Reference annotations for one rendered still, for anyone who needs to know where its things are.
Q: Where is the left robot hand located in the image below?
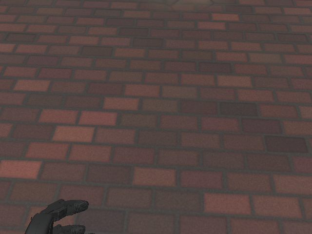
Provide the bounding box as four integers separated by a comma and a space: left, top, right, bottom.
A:
24, 199, 95, 234

